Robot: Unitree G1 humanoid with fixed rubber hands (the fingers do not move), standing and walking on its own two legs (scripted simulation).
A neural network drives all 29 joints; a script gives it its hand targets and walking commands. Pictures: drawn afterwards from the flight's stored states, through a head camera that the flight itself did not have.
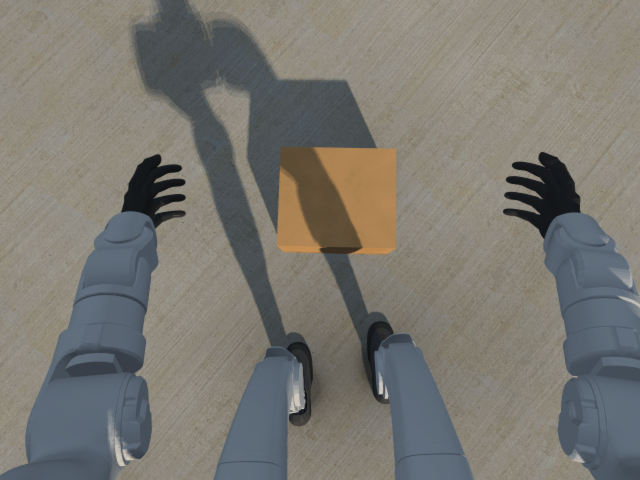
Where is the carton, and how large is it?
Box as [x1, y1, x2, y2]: [277, 147, 395, 254]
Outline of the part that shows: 281,147 277,245 283,251 386,254 395,248 395,149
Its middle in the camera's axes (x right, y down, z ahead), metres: +0.04 -0.09 +0.99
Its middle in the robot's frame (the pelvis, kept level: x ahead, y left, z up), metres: +0.54 -0.03 -0.61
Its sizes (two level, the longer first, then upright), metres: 0.280 0.243 0.154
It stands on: the floor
